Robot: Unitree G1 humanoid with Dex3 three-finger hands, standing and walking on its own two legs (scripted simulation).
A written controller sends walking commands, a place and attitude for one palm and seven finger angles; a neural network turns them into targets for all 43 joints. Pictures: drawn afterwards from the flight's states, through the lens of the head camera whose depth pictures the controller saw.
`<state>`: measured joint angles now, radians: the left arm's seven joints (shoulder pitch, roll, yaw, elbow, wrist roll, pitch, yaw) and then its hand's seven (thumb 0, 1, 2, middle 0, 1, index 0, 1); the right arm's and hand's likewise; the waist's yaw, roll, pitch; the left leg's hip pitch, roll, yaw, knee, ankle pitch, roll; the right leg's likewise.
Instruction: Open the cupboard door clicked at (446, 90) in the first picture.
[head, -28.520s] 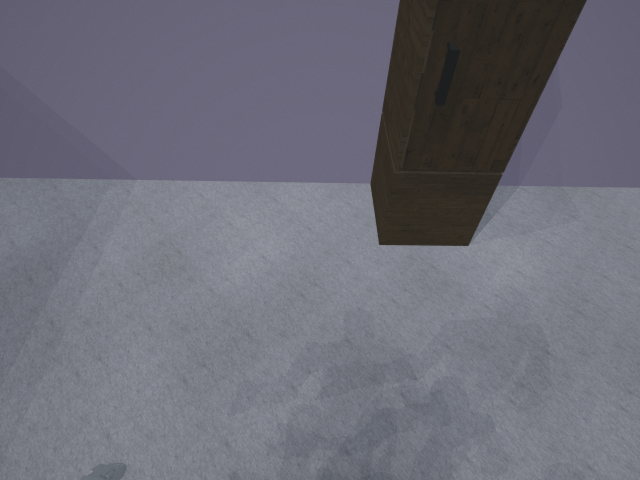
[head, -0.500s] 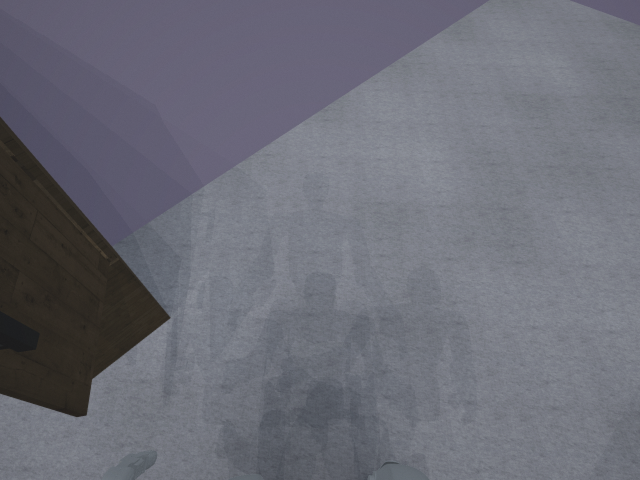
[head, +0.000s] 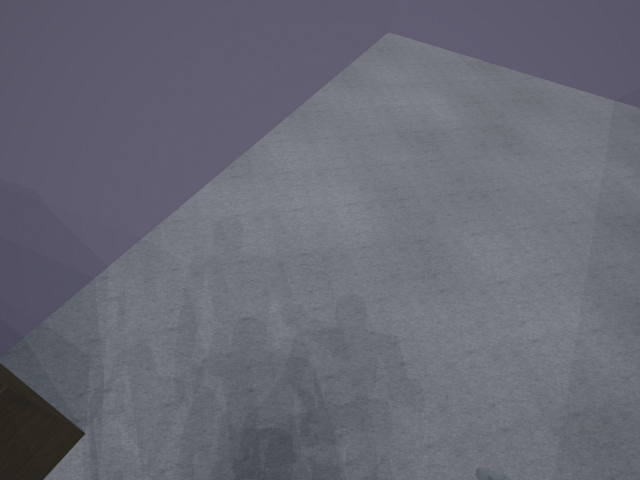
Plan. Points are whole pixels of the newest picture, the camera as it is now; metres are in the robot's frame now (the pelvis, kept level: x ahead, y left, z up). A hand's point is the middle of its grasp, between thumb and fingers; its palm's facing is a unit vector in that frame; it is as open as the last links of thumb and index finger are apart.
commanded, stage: walk to a spot facing it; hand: left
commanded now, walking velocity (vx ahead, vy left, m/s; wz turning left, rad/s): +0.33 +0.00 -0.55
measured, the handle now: out of the picture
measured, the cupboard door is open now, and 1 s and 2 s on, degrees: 55 55 55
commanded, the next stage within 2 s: turn to face it in 1.16 s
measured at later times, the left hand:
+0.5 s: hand (305, 325) +0.38 +0.05 -0.15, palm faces -0.29 -0.94 -0.20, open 7.4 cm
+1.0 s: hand (310, 331) +0.39 +0.04 -0.18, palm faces -0.20 -0.97 -0.12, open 7.4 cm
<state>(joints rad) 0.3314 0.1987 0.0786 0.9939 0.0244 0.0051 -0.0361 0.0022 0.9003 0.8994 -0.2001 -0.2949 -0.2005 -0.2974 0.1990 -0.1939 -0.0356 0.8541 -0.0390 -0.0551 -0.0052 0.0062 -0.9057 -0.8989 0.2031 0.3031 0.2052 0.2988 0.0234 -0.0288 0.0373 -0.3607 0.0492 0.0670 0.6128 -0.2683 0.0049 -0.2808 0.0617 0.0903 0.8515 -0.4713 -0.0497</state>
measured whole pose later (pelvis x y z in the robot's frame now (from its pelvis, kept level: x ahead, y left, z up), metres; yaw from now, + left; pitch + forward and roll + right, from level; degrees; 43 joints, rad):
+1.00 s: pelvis +0.44 -0.13 -0.01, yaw -18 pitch -1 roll +0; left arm 0.45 0.13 0.03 1.17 0.01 -0.05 -0.01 0.00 0.91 0.90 -0.20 -0.29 -0.20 -0.30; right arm 0.08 -0.16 -0.03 0.96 -0.04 -0.07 0.01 0.00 -0.91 -0.90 0.20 0.30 0.20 0.30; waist 0.04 -0.04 0.07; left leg -0.39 0.05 0.16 0.64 -0.22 0.06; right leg -0.20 0.01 -0.04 1.06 -0.48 -0.06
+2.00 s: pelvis +0.69 -0.27 +0.01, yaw -2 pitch +3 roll -1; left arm 0.13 0.23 0.07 0.90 0.02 0.04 0.00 0.00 0.91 0.90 -0.20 -0.29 -0.20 -0.30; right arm 0.16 -0.23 -0.06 0.90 -0.03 0.03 0.01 0.00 -0.91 -0.90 0.20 0.30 0.21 0.30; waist -0.01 0.01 0.07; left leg -0.39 0.00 0.00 0.52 -0.19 0.02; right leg -0.46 -0.06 -0.01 0.92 -0.43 0.07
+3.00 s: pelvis +0.76 -0.37 +0.01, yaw +37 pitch +1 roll +3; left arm 0.17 0.18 0.03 0.85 0.02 0.00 0.02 0.00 0.90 0.90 -0.20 -0.29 -0.20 -0.30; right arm 0.14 -0.27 -0.09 0.94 -0.02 0.09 0.02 0.01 -0.91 -0.90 0.20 0.30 0.20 0.30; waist -0.02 0.04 0.11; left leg -0.52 -0.01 -0.01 1.19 -0.44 -0.05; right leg -0.27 -0.09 -0.15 0.59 -0.34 -0.02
